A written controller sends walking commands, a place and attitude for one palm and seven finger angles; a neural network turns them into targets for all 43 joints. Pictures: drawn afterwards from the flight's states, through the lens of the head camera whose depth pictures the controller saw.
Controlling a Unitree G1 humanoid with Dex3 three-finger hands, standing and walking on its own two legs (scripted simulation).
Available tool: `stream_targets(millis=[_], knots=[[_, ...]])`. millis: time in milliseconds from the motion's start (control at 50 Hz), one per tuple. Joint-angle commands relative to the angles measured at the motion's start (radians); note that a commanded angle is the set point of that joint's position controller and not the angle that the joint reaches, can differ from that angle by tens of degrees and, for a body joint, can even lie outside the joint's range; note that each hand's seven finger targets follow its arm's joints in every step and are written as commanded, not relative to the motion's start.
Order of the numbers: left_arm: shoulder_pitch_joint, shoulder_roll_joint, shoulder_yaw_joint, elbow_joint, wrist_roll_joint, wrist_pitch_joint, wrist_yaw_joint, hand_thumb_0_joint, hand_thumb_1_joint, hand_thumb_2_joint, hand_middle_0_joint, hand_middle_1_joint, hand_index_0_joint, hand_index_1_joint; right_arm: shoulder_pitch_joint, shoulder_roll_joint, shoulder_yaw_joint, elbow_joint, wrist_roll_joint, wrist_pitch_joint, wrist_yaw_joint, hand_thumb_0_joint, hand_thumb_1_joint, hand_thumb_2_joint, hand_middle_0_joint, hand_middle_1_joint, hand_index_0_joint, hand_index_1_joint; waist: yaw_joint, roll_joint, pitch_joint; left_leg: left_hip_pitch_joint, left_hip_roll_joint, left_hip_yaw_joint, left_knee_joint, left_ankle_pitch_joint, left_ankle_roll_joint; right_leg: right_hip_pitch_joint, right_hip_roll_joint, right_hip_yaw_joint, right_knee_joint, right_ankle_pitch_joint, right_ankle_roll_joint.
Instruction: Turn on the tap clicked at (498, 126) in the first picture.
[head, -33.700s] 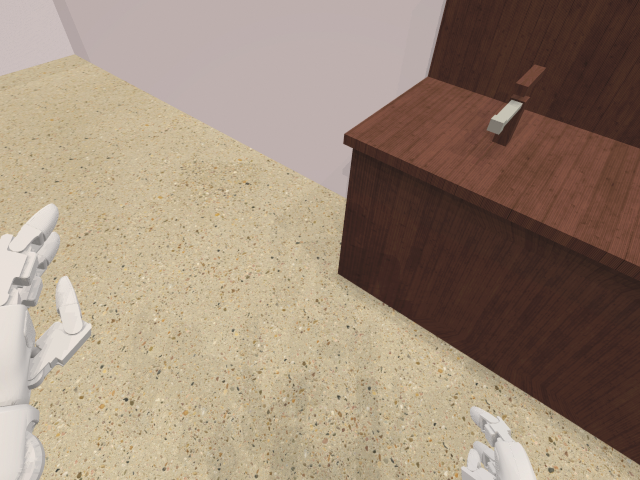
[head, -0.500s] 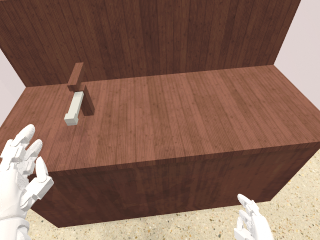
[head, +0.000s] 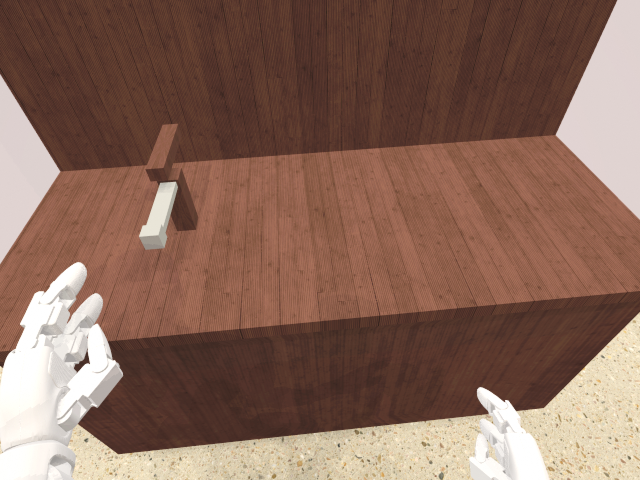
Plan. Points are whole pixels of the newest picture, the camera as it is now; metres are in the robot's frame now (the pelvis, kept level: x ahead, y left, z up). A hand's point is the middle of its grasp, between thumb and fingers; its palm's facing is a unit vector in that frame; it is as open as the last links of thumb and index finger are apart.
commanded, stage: turn the palm inward beside the body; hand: left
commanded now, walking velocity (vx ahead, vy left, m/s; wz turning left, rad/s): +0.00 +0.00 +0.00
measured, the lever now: (153, 236) +0.41 +0.32 +0.07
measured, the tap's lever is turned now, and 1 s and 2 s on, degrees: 0 0 0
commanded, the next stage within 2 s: reach beside the lever's end, fingers flat in 0.40 s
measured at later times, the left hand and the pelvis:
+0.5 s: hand (134, 366) +0.18 +0.21 +0.14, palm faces +0.42 -0.90 -0.13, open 7.4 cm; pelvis +0.00 -0.02 +0.00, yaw +0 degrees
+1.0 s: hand (119, 332) +0.22 +0.25 +0.13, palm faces +0.47 -0.87 -0.13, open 7.4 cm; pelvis +0.00 -0.03 +0.00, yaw +0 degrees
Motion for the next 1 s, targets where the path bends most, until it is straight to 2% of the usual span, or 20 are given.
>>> stream_targets(millis=[0,20,40,180,240,300,340,380,440,460,480,560,580,620,660,680,700,780,860,980], knots=[[-0.058,0.13,0.09,-0.249,-0.002,-0.056,0.004,0.0,0.9,0.9,-0.2,-0.3,-0.2,-0.3,-0.125,-0.102,-0.048,-0.165,0.01,-0.064,-0.015,0.0,-0.9,-0.9,0.2,0.3,0.2,0.3,-0.002,0.006,-0.073,-0.036,0.024,-0.003,-0.138,0.158,-0.007,0.11,-0.03,0.03,-0.125,0.054,0.028],[-0.043,0.131,0.088,-0.238,0.002,-0.052,0.003,0.0,0.9,0.9,-0.2,-0.3,-0.2,-0.3,-0.121,-0.103,-0.049,-0.165,0.01,-0.064,-0.014,0.0,-0.9,-0.9,0.2,0.3,0.2,0.3,-0.001,0.01,-0.066,-0.037,0.027,-0.002,-0.138,0.169,-0.01,0.11,-0.029,0.029,-0.123,0.062,0.027],[-0.04,0.133,0.093,-0.233,-0.002,-0.051,0.004,0.0,0.9,0.9,-0.2,-0.3,-0.2,-0.3,-0.118,-0.105,-0.048,-0.166,0.008,-0.065,-0.013,0.0,-0.9,-0.9,0.2,0.3,0.2,0.3,-0.002,-0.029,-0.062,-0.044,0.026,-0.004,-0.137,0.172,-0.008,0.112,-0.029,0.028,-0.125,0.069,0.03],[-0.039,0.146,0.11,-0.236,-0.001,-0.054,0.006,0.0,0.9,0.9,-0.2,-0.3,-0.2,-0.3,-0.12,-0.105,-0.049,-0.164,0.011,-0.063,-0.01,0.0,-0.9,-0.9,0.2,0.3,0.2,0.3,-0.001,-0.014,-0.063,-0.04,0.025,0.006,-0.127,0.193,-0.001,0.116,-0.031,0.035,-0.129,0.104,0.032],[-0.033,0.124,0.098,-0.219,-0.012,-0.056,0.002,0.0,0.9,0.9,-0.2,-0.3,-0.2,-0.3,-0.117,-0.105,-0.053,-0.164,0.01,-0.061,-0.009,0.0,-0.9,-0.9,0.2,0.3,0.2,0.3,-0.003,-0.071,-0.07,-0.049,0.023,0.009,-0.122,0.181,0.005,0.13,-0.034,0.043,-0.136,0.108,0.038],[-0.049,0.122,0.084,-0.23,-0.005,-0.053,-0.003,0.0,0.9,0.9,-0.2,-0.3,-0.2,-0.3,-0.124,-0.102,-0.05,-0.168,0.015,-0.06,-0.009,0.0,-0.9,-0.9,0.2,0.3,0.2,0.3,-0.002,-0.009,-0.063,-0.045,0.02,0.013,-0.125,0.158,0.008,0.121,-0.036,0.051,-0.142,0.077,0.035],[-0.044,0.128,0.089,-0.228,-0.005,-0.055,-0.001,0.0,0.9,0.9,-0.2,-0.3,-0.2,-0.3,-0.119,-0.105,-0.051,-0.168,0.014,-0.062,-0.01,0.0,-0.9,-0.9,0.2,0.3,0.2,0.3,-0.001,-0.039,-0.063,-0.052,0.02,0.01,-0.125,0.156,0.01,0.128,-0.037,0.05,-0.143,0.078,0.036],[-0.043,0.147,0.101,-0.242,0.002,-0.056,-0.001,0.0,0.9,0.9,-0.2,-0.3,-0.2,-0.3,-0.124,-0.106,-0.049,-0.171,0.016,-0.063,-0.009,0.0,-0.9,-0.9,0.2,0.3,0.2,0.3,0.001,-0.01,-0.063,-0.051,0.019,0.012,-0.122,0.16,0.012,0.128,-0.038,0.054,-0.142,0.082,0.035],[-0.04,0.131,0.087,-0.238,-0.002,-0.064,0.0,0.0,0.9,0.9,-0.2,-0.3,-0.2,-0.3,-0.121,-0.104,-0.05,-0.169,0.013,-0.066,-0.008,0.0,-0.9,-0.9,0.2,0.3,0.2,0.3,-0.004,-0.043,-0.059,-0.056,0.018,0.013,-0.117,0.153,0.016,0.13,-0.04,0.058,-0.148,0.083,0.039],[-0.04,0.141,0.101,-0.238,-0.007,-0.067,0.003,0.0,0.9,0.9,-0.2,-0.3,-0.2,-0.3,-0.116,-0.106,-0.052,-0.168,0.012,-0.066,-0.008,0.0,-0.9,-0.9,0.2,0.3,0.2,0.3,-0.001,-0.057,-0.071,-0.061,0.018,0.011,-0.116,0.154,0.016,0.139,-0.04,0.06,-0.146,0.085,0.041],[-0.036,0.15,0.112,-0.241,-0.002,-0.07,0.004,0.0,0.9,0.9,-0.2,-0.3,-0.2,-0.3,-0.122,-0.105,-0.051,-0.167,0.015,-0.065,-0.007,0.0,-0.9,-0.9,0.2,0.3,0.2,0.3,0.0,-0.032,-0.068,-0.056,0.017,0.015,-0.112,0.163,0.018,0.136,-0.04,0.062,-0.146,0.098,0.039],[-0.099,0.162,0.143,-0.158,-0.014,-0.071,0.001,0.0,0.9,0.9,-0.2,-0.3,-0.2,-0.3,-0.12,-0.108,-0.055,-0.15,0.015,-0.055,-0.013,0.0,-0.9,-0.9,0.2,0.3,0.2,0.3,-0.011,-0.079,-0.047,-0.083,0.016,0.016,-0.108,0.134,0.02,0.13,-0.043,0.076,-0.157,0.071,0.047],[-0.113,0.167,0.149,-0.145,-0.011,-0.068,0.0,0.0,0.9,0.9,-0.2,-0.3,-0.2,-0.3,-0.128,-0.107,-0.052,-0.147,0.021,-0.054,-0.015,0.0,-0.9,-0.9,0.2,0.3,0.2,0.3,-0.012,-0.027,-0.03,-0.083,0.015,0.02,-0.107,0.123,0.021,0.119,-0.045,0.086,-0.165,0.056,0.045],[-0.162,0.169,0.147,-0.124,-0.019,-0.07,-0.002,0.0,0.9,0.9,-0.2,-0.3,-0.2,-0.3,-0.127,-0.106,-0.052,-0.141,0.02,-0.055,-0.017,0.0,-0.9,-0.9,0.2,0.3,0.2,0.3,-0.017,-0.023,-0.038,-0.083,0.013,0.018,-0.108,0.106,0.02,0.123,-0.049,0.094,-0.174,0.029,0.047],[-0.195,0.177,0.154,-0.101,-0.027,-0.075,-0.011,0.0,0.9,0.9,-0.2,-0.3,-0.2,-0.3,-0.128,-0.11,-0.055,-0.136,0.018,-0.057,-0.021,0.0,-0.9,-0.9,0.2,0.3,0.2,0.3,-0.02,-0.078,-0.059,-0.09,0.013,0.016,-0.104,0.11,0.024,0.141,-0.052,0.103,-0.177,0.033,0.053],[-0.2,0.205,0.185,-0.093,-0.025,-0.078,-0.013,0.0,0.9,0.9,-0.2,-0.3,-0.2,-0.3,-0.135,-0.11,-0.056,-0.133,0.024,-0.058,-0.022,0.0,-0.9,-0.9,0.2,0.3,0.2,0.3,-0.016,-0.054,-0.07,-0.09,0.014,0.019,-0.1,0.113,0.025,0.147,-0.053,0.113,-0.179,0.033,0.053],[-0.232,0.191,0.162,-0.083,-0.025,-0.082,-0.019,0.0,0.9,0.9,-0.2,-0.3,-0.2,-0.3,-0.134,-0.107,-0.056,-0.129,0.025,-0.057,-0.022,0.0,-0.9,-0.9,0.2,0.3,0.2,0.3,-0.024,-0.058,-0.074,-0.091,0.012,0.021,-0.102,0.108,0.024,0.15,-0.057,0.118,-0.18,0.024,0.056],[-0.257,0.223,0.198,-0.035,-0.023,-0.088,-0.027,0.0,0.9,0.9,-0.2,-0.3,-0.2,-0.3,-0.135,-0.11,-0.056,-0.118,0.026,-0.063,-0.023,0.0,-0.9,-0.9,0.2,0.3,0.2,0.3,-0.017,-0.012,-0.087,-0.085,0.013,0.022,-0.105,0.129,0.022,0.161,-0.057,0.119,-0.174,0.061,0.052],[-0.28,0.25,0.25,0.055,-0.045,-0.075,-0.042,0.0,0.9,0.9,-0.2,-0.3,-0.2,-0.3,-0.134,-0.113,-0.063,-0.104,0.025,-0.051,-0.026,0.0,-0.9,-0.9,0.2,0.3,0.2,0.3,-0.013,-0.091,-0.098,-0.115,0.016,0.024,-0.101,0.144,0.019,0.201,-0.067,0.144,-0.177,0.101,0.063],[-0.332,0.272,0.285,0.097,-0.047,-0.087,-0.058,0.0,0.9,0.9,-0.196,-0.288,-0.196,-0.288,-0.13,-0.115,-0.065,-0.1,0.033,-0.048,-0.026,0.0,-0.9,-0.9,0.2,0.3,0.2,0.3,-0.013,0.0,-0.106,-0.082,0.017,0.033,-0.117,0.19,0.017,0.194,-0.054,0.115,-0.162,0.159,0.051]])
